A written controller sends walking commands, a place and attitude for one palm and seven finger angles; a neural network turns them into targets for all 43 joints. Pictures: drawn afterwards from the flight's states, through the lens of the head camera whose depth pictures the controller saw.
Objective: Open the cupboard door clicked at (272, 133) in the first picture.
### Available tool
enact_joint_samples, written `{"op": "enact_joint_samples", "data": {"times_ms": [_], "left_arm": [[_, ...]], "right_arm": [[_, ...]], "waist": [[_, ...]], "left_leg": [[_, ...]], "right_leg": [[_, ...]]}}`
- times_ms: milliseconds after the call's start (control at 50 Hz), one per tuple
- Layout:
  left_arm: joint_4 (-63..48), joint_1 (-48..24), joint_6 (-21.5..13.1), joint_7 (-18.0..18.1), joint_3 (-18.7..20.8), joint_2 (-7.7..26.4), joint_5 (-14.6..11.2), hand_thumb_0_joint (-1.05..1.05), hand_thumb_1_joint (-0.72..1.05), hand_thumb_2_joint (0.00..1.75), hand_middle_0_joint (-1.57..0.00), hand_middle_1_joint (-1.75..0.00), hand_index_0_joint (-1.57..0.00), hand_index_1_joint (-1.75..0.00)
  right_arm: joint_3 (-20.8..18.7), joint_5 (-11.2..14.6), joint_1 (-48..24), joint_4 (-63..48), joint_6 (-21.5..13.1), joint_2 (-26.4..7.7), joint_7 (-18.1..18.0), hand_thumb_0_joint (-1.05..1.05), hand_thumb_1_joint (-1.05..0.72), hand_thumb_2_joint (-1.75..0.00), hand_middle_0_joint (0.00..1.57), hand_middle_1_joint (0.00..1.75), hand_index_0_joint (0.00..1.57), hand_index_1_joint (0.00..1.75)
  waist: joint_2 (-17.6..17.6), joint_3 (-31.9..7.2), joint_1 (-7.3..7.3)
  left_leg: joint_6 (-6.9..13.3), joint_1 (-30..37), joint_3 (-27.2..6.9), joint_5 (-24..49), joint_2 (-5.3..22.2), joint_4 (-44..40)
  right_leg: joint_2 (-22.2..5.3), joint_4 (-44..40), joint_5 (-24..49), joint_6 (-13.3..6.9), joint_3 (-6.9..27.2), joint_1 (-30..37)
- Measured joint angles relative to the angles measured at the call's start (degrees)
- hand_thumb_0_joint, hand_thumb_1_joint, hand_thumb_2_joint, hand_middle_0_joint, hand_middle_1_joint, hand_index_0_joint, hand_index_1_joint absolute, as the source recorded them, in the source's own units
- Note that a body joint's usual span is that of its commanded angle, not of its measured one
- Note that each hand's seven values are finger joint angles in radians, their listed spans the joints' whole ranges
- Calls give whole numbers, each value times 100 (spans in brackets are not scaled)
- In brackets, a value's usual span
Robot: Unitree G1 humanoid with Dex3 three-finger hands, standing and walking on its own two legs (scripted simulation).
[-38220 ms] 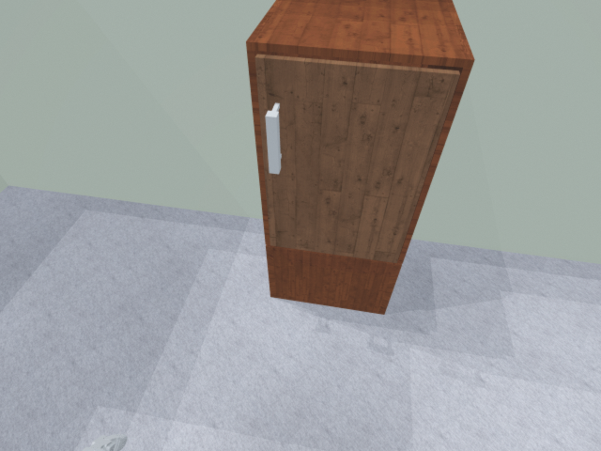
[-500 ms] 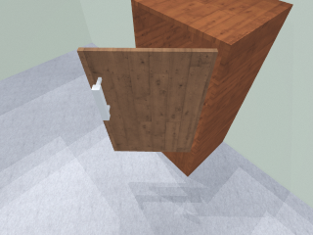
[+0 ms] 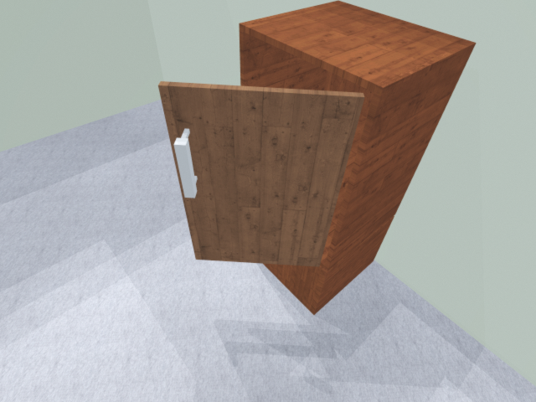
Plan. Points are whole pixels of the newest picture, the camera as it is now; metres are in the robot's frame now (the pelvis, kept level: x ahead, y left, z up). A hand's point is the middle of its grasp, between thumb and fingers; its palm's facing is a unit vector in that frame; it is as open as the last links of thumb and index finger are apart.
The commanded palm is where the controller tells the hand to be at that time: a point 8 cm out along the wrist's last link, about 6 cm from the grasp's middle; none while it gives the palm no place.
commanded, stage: come to a stop and stand still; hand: left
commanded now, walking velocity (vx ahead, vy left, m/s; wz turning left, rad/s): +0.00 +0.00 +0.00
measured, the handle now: (188, 163) +0.59 +0.21 +0.01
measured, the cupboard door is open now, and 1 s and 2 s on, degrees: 46 46 46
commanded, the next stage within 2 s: look again from close up in 1.68 s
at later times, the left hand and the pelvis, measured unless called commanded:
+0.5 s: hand out of the picture -0.03 +0.25 -0.16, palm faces +0.03 -0.96 -0.28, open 7.4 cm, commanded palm none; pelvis -0.04 +0.03 +0.01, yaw +1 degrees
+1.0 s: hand out of the picture -0.02 +0.22 -0.16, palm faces +0.03 -0.98 -0.21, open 7.4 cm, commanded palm none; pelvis -0.01 +0.03 +0.01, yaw +1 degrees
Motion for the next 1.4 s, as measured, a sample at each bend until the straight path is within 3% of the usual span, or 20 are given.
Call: {"op": "enact_joint_samples", "data": {"times_ms": [200, 340, 820, 1400], "left_arm": [[214, 44, -28, -67, 107, 462, 22, 1, 90, 90, -20, -30, -20, -30], [471, 198, -33, -69, 122, 585, 19, 1, 91, 90, -20, -30, -20, -30], [873, 359, -94, -18, -77, 6, 40, 0, 91, 90, -20, -30, -20, -30], [915, -85, -172, 62, -122, -69, -28, 0, 91, 90, -20, -30, -20, -30]], "right_arm": [[103, -50, 276, 207, 23, -207, 121, 0, -90, -90, 20, 30, 20, 30], [136, -29, 451, 503, 47, -244, 146, 0, -90, -90, 20, 30, 21, 30], [190, 55, 230, 893, -21, 120, 110, 0, -90, -90, 20, 30, 21, 30], [251, 81, 29, 1172, -113, 218, 10, 0, -90, -90, 20, 30, 20, 30]], "waist": [[70, -60, 49], [129, -31, 40], [-13, 14, 72], [47, 73, 9]], "left_leg": [[132, -135, 5, 521, -103, -438], [201, -156, 13, 675, -191, -571], [314, -25, 106, 688, -382, -747], [214, 499, 72, 415, -227, -1067]], "right_leg": [[-33, -642, 394, 98, 58, -3], [-72, -758, 429, 149, 142, -14], [-158, -841, 770, 282, 422, 31], [10, -997, 406, 253, 387, 463]]}}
